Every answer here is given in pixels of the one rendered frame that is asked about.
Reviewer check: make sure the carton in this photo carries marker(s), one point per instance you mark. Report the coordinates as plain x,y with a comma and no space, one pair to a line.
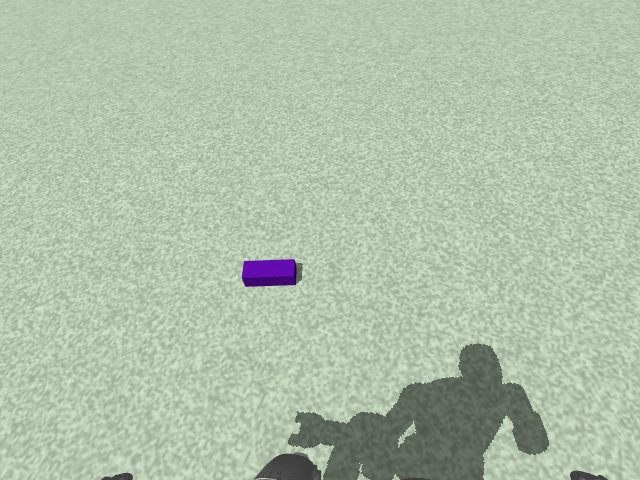
269,273

